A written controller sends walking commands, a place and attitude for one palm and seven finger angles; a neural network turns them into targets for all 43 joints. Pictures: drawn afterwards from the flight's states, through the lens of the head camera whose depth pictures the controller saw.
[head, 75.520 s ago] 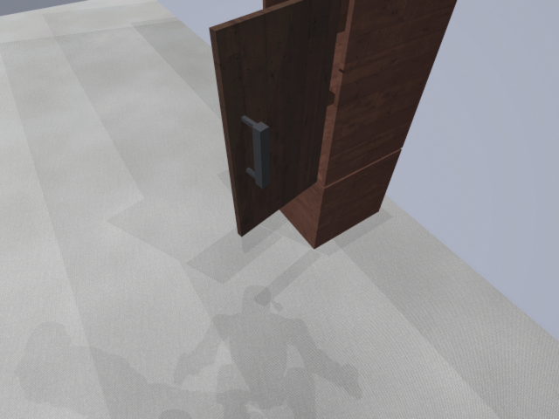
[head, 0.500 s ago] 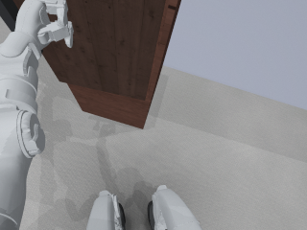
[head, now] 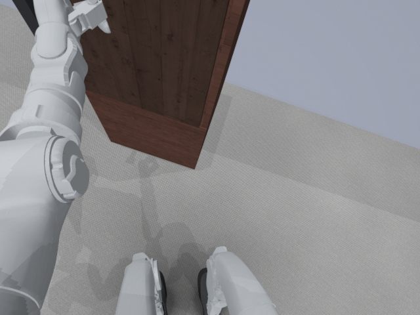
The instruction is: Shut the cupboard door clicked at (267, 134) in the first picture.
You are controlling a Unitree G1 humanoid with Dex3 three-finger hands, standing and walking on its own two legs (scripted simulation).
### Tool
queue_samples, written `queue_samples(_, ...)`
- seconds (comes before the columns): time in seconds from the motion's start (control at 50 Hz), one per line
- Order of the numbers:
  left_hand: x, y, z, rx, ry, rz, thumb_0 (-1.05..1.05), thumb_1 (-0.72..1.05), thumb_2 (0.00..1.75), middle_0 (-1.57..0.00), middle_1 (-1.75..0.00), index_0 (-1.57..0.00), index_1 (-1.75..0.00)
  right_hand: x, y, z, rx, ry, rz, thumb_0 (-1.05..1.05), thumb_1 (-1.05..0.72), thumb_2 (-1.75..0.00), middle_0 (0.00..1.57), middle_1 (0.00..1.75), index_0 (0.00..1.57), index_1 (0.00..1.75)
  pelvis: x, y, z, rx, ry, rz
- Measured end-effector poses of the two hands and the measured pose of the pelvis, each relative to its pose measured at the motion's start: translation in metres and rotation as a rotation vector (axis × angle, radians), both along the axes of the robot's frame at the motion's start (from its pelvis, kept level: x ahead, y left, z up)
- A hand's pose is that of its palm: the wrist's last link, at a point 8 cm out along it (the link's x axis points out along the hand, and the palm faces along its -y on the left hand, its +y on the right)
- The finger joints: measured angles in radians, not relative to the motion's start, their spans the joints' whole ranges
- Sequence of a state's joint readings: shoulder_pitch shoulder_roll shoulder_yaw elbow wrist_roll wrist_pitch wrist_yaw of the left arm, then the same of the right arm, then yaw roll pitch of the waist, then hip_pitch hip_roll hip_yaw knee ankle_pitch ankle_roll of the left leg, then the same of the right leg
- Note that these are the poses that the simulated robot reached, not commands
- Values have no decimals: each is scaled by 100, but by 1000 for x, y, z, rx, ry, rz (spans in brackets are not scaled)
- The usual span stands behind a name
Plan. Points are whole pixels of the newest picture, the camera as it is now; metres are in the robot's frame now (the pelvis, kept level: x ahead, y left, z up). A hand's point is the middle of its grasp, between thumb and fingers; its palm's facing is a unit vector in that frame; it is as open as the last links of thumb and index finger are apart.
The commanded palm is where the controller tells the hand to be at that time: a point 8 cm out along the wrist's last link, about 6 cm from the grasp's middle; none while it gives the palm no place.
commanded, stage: pull the fist back off the door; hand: left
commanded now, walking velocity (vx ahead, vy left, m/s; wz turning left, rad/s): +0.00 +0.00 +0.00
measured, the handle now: out of the picture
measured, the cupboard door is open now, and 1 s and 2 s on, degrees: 0 0 0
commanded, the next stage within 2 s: draw the hand back to the body in 0.70 s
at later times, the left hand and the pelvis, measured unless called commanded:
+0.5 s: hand (108, 35) +0.56 +0.10 +0.10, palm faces +0.09 -1.00 +0.01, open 3.1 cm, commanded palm +0.52 +0.13 +0.11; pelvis +0.02 -0.01 +0.04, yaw +0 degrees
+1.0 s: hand (92, 49) +0.50 +0.12 +0.13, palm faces +0.07 -1.00 -0.03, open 3.1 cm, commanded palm +0.45 +0.17 +0.14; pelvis +0.03 +0.00 +0.05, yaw +0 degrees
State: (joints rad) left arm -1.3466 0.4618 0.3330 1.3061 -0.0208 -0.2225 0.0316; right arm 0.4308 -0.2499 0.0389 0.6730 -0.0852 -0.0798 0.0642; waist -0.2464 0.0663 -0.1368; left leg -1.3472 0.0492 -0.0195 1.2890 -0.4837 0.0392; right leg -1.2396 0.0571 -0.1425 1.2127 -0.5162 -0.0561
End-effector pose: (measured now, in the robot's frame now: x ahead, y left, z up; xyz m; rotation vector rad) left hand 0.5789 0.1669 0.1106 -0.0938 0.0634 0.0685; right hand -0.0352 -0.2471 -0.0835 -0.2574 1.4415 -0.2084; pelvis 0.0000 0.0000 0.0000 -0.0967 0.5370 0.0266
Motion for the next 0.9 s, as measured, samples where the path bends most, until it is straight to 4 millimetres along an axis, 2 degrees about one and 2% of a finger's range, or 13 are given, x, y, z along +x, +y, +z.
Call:
queue_samples(0.06, -6, -11, 2, 88, -30, 73, -1, 80, 93, -130, -150, -129, -150, -6, 7, -1, 42, -2, -7, 0, -91, -89, 20, 30, 20, 30, -2, -1, 2, 4, -5, 1)
queue_samples(0.16, -8, -23, 6, 160, -35, 40, 1, 92, 96, -130, -150, -130, -150, -24, 12, 3, 71, 16, -64, 0, -91, -89, 20, 30, 20, 30, -4, -4, 6, 11, -22, -5)
queue_samples(0.26, -10, -22, 9, 109, -10, 16, 1, 94, 95, -130, -150, -130, -150, -39, 10, 13, 70, 44, -105, 0, -91, -89, 20, 30, 20, 30, 0, -5, 16, 21, -39, -19)
queue_samples(0.36, -22, -17, 9, 116, -32, 11, 1, 92, 93, -130, -150, -130, -150, -38, 5, 22, 73, 64, -105, 0, -91, -89, 20, 30, 20, 30, 8, -5, 25, 34, -60, -26)
queue_samples(0.44, -36, -15, 1, 107, -22, 10, 1, 91, 91, -130, -150, -130, -150, -23, -3, 25, 68, 55, -89, 0, -91, -89, 20, 30, 20, 30, 14, -5, 32, 42, -78, -25)
queue_samples(0.54, -54, -11, -10, 87, -29, 26, 2, 91, 91, -130, -150, -130, -150, 13, -14, 27, 45, -8, -55, 0, -91, -89, 20, 30, 20, 30, 21, -6, 37, 49, -97, -20)
queue_samples(0.74, -75, -11, -4, 113, -65, 0, 2, 90, 90, -130, -150, -130, -150, 91, -21, 22, 40, -159, 18, 0, -91, -89, 20, 30, 20, 30, 30, -4, 42, 56, -130, -5)
queue_samples(0.82, -75, -10, -3, 106, -51, 8, 2, 90, 90, -130, -150, -130, -150, 106, -17, 21, 47, -197, 29, 0, -91, -89, 20, 30, 20, 30, 30, -4, 42, 59, -137, -2)
queue_samples(0.9, -77, -11, 5, 97, -95, 5, 2, 90, 90, -130, -150, -130, -150, 109, -13, 19, 60, -205, 27, 0, -91, -89, 20, 30, 20, 30, 29, -4, 42, 61, -141, -8)
